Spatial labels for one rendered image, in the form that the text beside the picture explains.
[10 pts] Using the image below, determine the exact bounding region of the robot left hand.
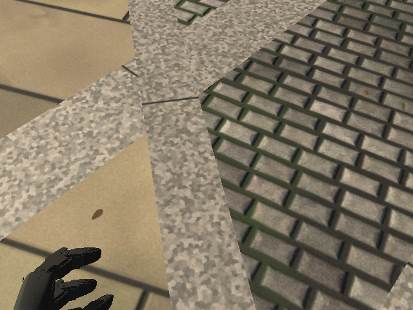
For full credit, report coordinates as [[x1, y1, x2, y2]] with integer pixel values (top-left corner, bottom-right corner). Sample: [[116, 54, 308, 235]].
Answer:
[[14, 247, 114, 310]]

